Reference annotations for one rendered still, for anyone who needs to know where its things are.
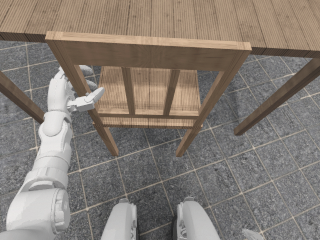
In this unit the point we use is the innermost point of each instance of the robot left shin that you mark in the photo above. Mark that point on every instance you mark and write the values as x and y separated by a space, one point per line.
133 232

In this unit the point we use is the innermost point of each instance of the right robot thigh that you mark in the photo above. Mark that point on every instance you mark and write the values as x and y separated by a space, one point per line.
198 226

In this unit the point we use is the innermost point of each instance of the chair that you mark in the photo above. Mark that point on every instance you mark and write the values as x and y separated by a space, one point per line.
149 82

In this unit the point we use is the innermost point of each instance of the right robot hand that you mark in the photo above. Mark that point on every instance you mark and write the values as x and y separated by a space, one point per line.
251 235

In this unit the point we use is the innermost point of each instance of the left robot hand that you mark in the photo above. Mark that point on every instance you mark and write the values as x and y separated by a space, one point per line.
60 91

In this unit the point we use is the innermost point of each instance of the robot left forearm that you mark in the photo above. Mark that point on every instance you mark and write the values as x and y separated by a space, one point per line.
52 162

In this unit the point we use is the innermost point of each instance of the table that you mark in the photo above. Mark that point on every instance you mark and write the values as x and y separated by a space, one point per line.
285 28

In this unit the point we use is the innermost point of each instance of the robot left upper arm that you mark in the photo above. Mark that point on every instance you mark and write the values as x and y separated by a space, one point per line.
38 215

